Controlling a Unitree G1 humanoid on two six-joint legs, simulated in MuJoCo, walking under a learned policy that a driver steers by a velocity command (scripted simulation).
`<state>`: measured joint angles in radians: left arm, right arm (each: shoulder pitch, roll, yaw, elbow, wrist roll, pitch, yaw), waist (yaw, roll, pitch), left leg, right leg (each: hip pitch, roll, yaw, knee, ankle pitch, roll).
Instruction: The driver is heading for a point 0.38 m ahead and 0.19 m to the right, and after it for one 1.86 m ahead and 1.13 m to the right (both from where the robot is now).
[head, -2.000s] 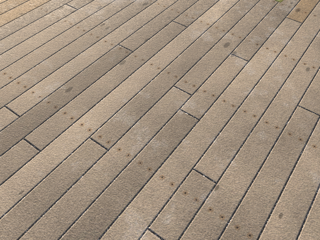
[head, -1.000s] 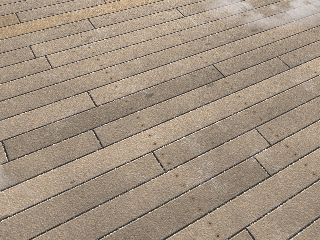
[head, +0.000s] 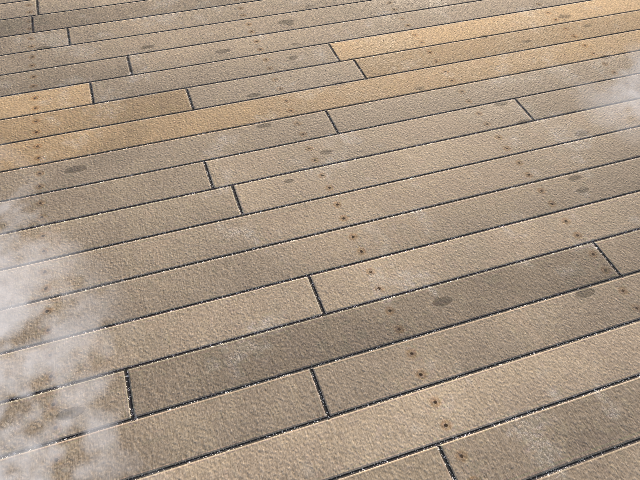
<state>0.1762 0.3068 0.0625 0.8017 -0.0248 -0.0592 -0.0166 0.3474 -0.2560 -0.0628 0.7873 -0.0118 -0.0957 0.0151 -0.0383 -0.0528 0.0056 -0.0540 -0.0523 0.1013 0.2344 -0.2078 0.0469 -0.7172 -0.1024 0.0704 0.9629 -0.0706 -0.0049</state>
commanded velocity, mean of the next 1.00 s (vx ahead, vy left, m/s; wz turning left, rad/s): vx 0.50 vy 0.00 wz -0.53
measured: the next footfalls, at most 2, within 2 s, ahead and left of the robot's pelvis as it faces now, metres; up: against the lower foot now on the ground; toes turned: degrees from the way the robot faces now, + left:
right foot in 0.24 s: +0.32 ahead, -0.14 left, +0.00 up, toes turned -10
left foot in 0.72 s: +0.64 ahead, -0.02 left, +0.00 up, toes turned -28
